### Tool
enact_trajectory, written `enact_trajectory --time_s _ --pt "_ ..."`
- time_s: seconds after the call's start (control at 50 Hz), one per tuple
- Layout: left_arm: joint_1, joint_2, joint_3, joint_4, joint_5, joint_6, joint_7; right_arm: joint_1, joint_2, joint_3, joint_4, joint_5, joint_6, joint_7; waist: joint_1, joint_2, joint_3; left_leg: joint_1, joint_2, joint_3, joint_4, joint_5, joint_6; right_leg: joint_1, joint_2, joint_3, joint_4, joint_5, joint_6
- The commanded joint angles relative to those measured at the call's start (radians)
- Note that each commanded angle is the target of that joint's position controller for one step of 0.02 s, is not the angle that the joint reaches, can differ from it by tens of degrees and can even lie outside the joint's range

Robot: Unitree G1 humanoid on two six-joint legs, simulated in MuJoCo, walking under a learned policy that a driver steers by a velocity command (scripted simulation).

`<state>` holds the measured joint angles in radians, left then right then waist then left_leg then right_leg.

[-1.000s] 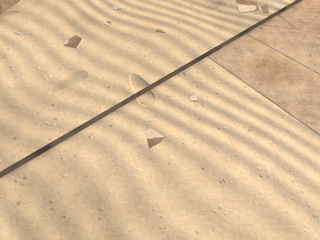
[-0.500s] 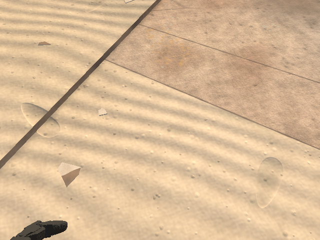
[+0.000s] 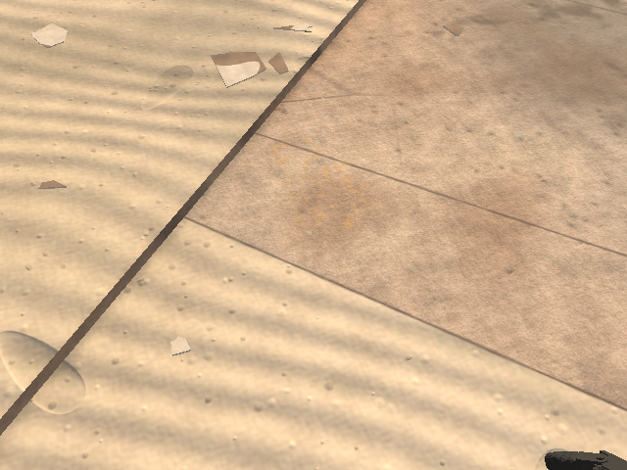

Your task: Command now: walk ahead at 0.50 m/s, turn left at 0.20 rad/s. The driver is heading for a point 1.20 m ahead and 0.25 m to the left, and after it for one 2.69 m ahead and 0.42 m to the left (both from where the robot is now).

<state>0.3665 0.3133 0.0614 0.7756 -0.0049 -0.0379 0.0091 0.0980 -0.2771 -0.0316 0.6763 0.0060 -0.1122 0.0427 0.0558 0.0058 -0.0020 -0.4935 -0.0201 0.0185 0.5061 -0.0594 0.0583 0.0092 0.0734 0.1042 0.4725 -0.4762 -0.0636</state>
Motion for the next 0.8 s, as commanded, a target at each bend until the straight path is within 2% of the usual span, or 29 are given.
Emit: enact_trajectory --time_s 0.02,0.04,0.06,0.08,0.1,0.12,0.16,0.18,0.24,0.3,0.36,0.4,0.44,0.46,0.48,0.5,0.52,0.54,0.56,0.58,0.6,0.62,0.64,0.7,0.74,0.8 --pt "0.113 0.032 -0.006 -0.086 0.016 -0.023 0.002 0.338 -0.293 -0.094 0.007 0.000 -0.002 -0.001 -0.101 0.271 -0.340 0.825 0.340 -0.660 -0.079 -0.120 0.304 -0.550 0.012 -0.058 0.762 0.190 0.045" --pt "0.059 0.084 -0.005 -0.092 0.010 -0.043 -0.005 0.349 -0.198 -0.072 0.010 0.025 0.002 0.002 -0.134 0.223 -0.326 0.867 0.350 -0.826 -0.199 -0.313 0.289 -0.708 -0.003 0.038 0.844 -0.041 0.045" --pt "-0.057 0.131 0.007 -0.121 -0.017 -0.060 -0.015 0.283 -0.158 -0.059 -0.006 0.019 0.008 -0.005 -0.146 0.139 -0.176 0.754 0.329 -0.698 -0.217 -0.322 0.245 -0.776 -0.057 0.044 0.856 0.035 0.037" --pt "-0.134 0.119 0.001 -0.139 -0.013 -0.073 -0.017 0.238 -0.153 -0.057 -0.022 0.004 0.017 -0.010 -0.137 0.031 -0.099 0.627 0.287 -0.598 -0.230 -0.238 0.221 -0.761 -0.090 0.022 0.807 0.097 0.031" --pt "-0.167 0.110 0.003 -0.152 0.006 -0.081 -0.018 0.209 -0.146 -0.053 -0.028 0.000 0.022 -0.012 -0.112 -0.013 -0.033 0.524 0.255 -0.532 -0.248 -0.126 0.220 -0.750 -0.115 0.009 0.729 0.136 0.037" --pt "-0.158 0.104 0.007 -0.154 0.019 -0.082 -0.017 0.196 -0.132 -0.047 -0.034 -0.007 0.022 -0.016 -0.081 0.005 -0.031 0.467 0.220 -0.482 -0.264 -0.041 0.211 -0.695 -0.137 0.010 0.666 0.171 0.044" --pt "-0.131 0.083 0.004 -0.149 0.026 -0.073 -0.015 0.184 -0.130 -0.047 -0.037 0.000 0.025 -0.022 -0.054 0.053 -0.030 0.410 0.185 -0.424 -0.288 0.052 0.219 -0.652 -0.142 -0.009 0.577 0.183 0.074" --pt "-0.132 0.073 0.001 -0.147 0.026 -0.067 -0.012 0.189 -0.137 -0.049 -0.033 0.004 0.026 -0.027 -0.050 0.059 -0.025 0.378 0.179 -0.399 -0.293 0.089 0.223 -0.647 -0.140 -0.022 0.537 0.185 0.091" --pt "-0.233 0.043 -0.011 -0.170 0.024 -0.059 -0.006 0.220 -0.173 -0.062 -0.014 0.011 0.034 -0.046 -0.075 0.056 0.006 0.298 0.142 -0.330 -0.303 0.113 0.204 -0.627 -0.121 -0.039 0.340 0.332 0.129" --pt "-0.343 0.026 -0.017 -0.186 0.017 -0.068 -0.014 0.263 -0.179 -0.065 0.008 0.017 0.047 -0.058 -0.115 0.073 0.010 0.248 0.103 -0.302 -0.282 0.068 0.159 -0.534 -0.079 -0.043 0.150 0.520 0.137" --pt "-0.415 0.040 -0.011 -0.203 0.004 -0.079 -0.024 0.309 -0.176 -0.066 0.027 0.025 0.060 -0.063 -0.136 0.079 0.010 0.281 0.120 -0.359 -0.237 0.014 0.143 -0.487 -0.053 -0.025 0.064 0.554 0.127" --pt "-0.425 0.061 -0.001 -0.207 0.000 -0.086 -0.029 0.313 -0.171 -0.067 0.031 0.026 0.069 -0.067 -0.127 0.091 0.009 0.341 0.140 -0.419 -0.191 -0.017 0.131 -0.466 -0.050 -0.004 0.011 0.506 0.110" --pt "-0.377 0.086 0.014 -0.196 -0.004 -0.094 -0.028 0.292 -0.174 -0.072 0.026 0.023 0.077 -0.069 -0.092 0.120 0.004 0.368 0.153 -0.461 -0.131 0.017 0.114 -0.395 -0.054 -0.006 -0.019 0.430 0.079" --pt "-0.298 0.104 0.027 -0.175 -0.002 -0.097 -0.023 0.276 -0.157 -0.067 0.020 0.021 0.079 -0.067 -0.047 0.119 -0.030 0.353 0.123 -0.448 -0.063 0.065 0.093 -0.279 -0.059 -0.022 -0.064 0.433 0.050" --pt "-0.176 0.139 0.042 -0.159 0.011 -0.101 -0.016 0.263 -0.114 -0.052 0.004 0.013 0.076 -0.062 0.013 0.085 -0.137 0.285 0.075 -0.397 0.120 0.056 0.062 -0.063 -0.149 0.040 -0.043 0.416 -0.002" --pt "-0.038 0.217 0.062 -0.144 0.028 -0.095 -0.007 0.340 -0.050 -0.031 -0.016 0.016 0.070 -0.060 0.027 -0.102 -0.297 0.017 -0.046 -0.266 0.440 -0.194 -0.005 0.297 -0.364 0.331 -0.036 0.321 -0.119" --pt "0.011 0.204 0.064 -0.111 0.008 -0.079 -0.017 0.412 -0.062 -0.023 -0.031 0.030 0.064 -0.062 0.003 -0.334 -0.349 -0.208 -0.057 -0.203 0.660 -0.545 -0.030 0.395 -0.502 0.671 -0.127 0.092 -0.206" --pt "-0.038 0.122 0.044 -0.126 -0.002 -0.074 -0.017 0.361 -0.152 -0.045 -0.013 0.037 0.067 -0.063 0.015 -0.197 -0.205 -0.284 0.010 -0.216 0.753 -0.477 -0.042 0.274 -0.472 0.611 -0.164 -0.031 -0.174" --pt "-0.081 0.087 0.033 -0.131 0.002 -0.067 -0.014 0.273 -0.174 -0.053 -0.025 0.028 0.072 -0.062 0.020 -0.113 -0.094 -0.286 0.042 -0.179 0.767 -0.393 -0.049 0.147 -0.428 0.458 -0.179 0.038 -0.137" --pt "-0.122 0.070 0.025 -0.124 0.008 -0.064 -0.015 0.228 -0.162 -0.055 -0.037 0.018 0.075 -0.060 0.002 -0.072 -0.021 -0.264 0.069 -0.162 0.735 -0.332 -0.056 0.032 -0.384 0.348 -0.209 0.157 -0.124" --pt "-0.146 0.051 0.019 -0.116 0.013 -0.065 -0.014 0.210 -0.148 -0.058 -0.044 0.013 0.077 -0.056 -0.019 -0.085 0.011 -0.237 0.098 -0.159 0.698 -0.291 -0.057 -0.039 -0.350 0.267 -0.234 0.240 -0.115" --pt "-0.159 0.049 0.018 -0.109 0.018 -0.067 -0.014 0.216 -0.128 -0.056 -0.047 0.018 0.082 -0.050 -0.035 -0.111 0.024 -0.200 0.116 -0.147 0.681 -0.267 -0.058 -0.093 -0.326 0.202 -0.260 0.287 -0.108" --pt "-0.162 0.047 0.019 -0.100 0.015 -0.072 -0.015 0.218 -0.106 -0.053 -0.049 0.022 0.087 -0.046 -0.041 -0.120 0.025 -0.187 0.123 -0.133 0.669 -0.251 -0.061 -0.118 -0.314 0.152 -0.281 0.327 -0.113" --pt "-0.153 0.082 0.032 -0.068 0.009 -0.082 -0.016 0.168 -0.078 -0.044 -0.079 0.016 0.093 -0.042 -0.043 -0.090 0.039 -0.227 0.140 -0.125 0.584 -0.176 -0.077 -0.125 -0.324 0.049 -0.321 0.448 -0.139" --pt "-0.142 0.098 0.036 -0.049 0.011 -0.081 -0.016 0.133 -0.069 -0.038 -0.089 0.013 0.087 -0.036 -0.034 -0.069 0.036 -0.231 0.140 -0.123 0.485 -0.086 -0.079 -0.106 -0.317 -0.014 -0.326 0.524 -0.139" --pt "-0.115 0.118 0.035 -0.019 0.001 -0.073 -0.019 0.042 -0.042 -0.022 -0.105 0.011 0.069 -0.020 -0.003 -0.051 0.052 -0.163 0.116 -0.080 0.277 0.048 -0.062 -0.106 -0.287 -0.104 -0.332 0.566 -0.124"
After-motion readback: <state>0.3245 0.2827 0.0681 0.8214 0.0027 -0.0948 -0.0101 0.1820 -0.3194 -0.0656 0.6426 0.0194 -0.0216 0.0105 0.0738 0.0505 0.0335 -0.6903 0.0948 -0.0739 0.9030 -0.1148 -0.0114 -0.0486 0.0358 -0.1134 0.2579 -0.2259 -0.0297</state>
